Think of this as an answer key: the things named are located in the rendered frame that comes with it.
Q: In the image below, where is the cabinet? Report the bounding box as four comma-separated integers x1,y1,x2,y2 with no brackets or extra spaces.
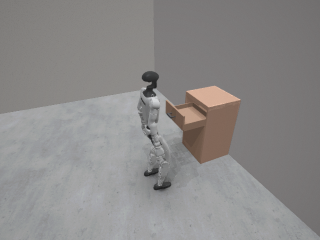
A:
182,86,241,164

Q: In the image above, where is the drawer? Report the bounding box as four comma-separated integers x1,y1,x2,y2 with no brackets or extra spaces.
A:
165,100,207,131

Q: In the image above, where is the robot head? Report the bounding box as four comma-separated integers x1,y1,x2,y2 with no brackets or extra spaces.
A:
142,71,159,98

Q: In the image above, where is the left robot hand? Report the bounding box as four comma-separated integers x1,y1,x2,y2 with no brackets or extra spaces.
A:
141,124,146,135

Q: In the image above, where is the left robot forearm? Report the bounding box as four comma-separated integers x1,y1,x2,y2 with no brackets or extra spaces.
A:
138,110,146,125

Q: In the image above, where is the right robot hand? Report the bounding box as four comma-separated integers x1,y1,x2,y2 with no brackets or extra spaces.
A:
155,147,166,161

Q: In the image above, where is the right robot forearm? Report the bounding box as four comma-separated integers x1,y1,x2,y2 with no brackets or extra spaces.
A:
149,123,161,149

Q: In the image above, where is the robot right shin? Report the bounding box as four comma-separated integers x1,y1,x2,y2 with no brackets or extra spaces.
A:
158,161,171,186

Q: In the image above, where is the left robot upper arm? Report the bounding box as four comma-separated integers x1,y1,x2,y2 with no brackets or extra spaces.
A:
137,87,146,112

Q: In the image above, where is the right robot upper arm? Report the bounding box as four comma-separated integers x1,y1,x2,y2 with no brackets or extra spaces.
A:
147,98,161,129

